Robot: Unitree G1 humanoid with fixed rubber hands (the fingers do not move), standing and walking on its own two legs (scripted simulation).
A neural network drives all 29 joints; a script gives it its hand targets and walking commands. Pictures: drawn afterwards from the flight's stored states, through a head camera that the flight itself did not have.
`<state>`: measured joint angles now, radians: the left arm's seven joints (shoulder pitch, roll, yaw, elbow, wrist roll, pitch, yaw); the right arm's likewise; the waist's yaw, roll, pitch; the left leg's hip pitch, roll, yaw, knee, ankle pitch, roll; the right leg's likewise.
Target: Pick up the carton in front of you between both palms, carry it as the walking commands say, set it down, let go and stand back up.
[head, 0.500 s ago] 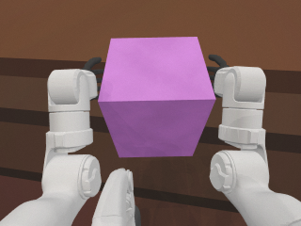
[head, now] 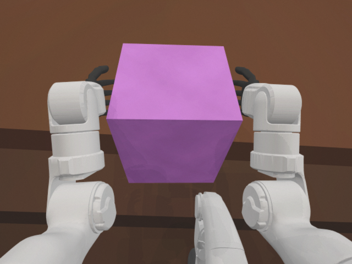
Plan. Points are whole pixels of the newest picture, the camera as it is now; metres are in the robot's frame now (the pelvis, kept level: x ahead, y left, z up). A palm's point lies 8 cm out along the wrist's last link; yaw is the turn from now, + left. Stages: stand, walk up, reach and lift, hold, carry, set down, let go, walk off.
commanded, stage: carry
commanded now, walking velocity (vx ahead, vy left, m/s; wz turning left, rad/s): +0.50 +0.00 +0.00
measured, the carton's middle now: (172, 119) +0.39 -0.01 +0.12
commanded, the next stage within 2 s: none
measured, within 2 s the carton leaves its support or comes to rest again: neither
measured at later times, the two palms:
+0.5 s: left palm out of the picture +0.64 +0.13 +0.37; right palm out of the picture +0.67 -0.16 +0.36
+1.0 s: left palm out of the picture +0.96 +0.13 +0.49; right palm out of the picture +0.94 -0.17 +0.51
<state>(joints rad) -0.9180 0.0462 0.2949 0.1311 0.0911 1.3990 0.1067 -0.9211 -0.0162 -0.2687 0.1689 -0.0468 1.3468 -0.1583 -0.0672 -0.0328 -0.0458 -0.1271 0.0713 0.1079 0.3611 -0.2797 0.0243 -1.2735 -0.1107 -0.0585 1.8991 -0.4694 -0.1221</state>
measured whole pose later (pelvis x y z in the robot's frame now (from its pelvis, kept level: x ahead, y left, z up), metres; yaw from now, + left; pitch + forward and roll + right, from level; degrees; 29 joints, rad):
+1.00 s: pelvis +0.57 +0.00 +0.31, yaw +0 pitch +2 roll +0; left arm -0.89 0.04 0.31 0.07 0.10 1.39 0.10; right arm -0.91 -0.01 -0.25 0.15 -0.04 1.32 -0.17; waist -0.10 -0.04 -0.01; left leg -0.23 0.03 0.11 0.49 -0.30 0.04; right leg -1.23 -0.06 -0.01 2.07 -0.51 -0.13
